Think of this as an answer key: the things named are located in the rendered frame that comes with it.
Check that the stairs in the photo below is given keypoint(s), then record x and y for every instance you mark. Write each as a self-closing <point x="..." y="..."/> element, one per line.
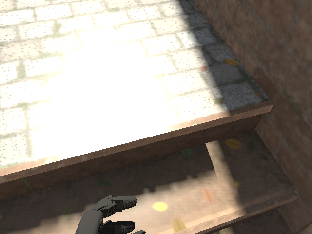
<point x="171" y="195"/>

